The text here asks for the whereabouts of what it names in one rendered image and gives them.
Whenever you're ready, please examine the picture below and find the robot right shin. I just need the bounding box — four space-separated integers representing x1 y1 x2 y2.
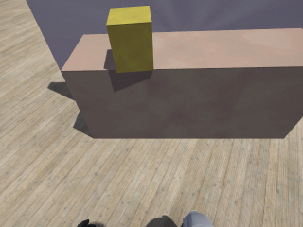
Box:
189 210 199 214

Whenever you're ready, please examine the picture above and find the carton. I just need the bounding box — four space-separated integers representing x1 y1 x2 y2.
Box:
106 6 154 73

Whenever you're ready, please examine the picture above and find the pedestal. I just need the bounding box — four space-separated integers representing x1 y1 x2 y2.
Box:
61 28 303 139

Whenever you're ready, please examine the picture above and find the robot right thigh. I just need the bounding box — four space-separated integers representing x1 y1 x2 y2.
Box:
183 213 214 227

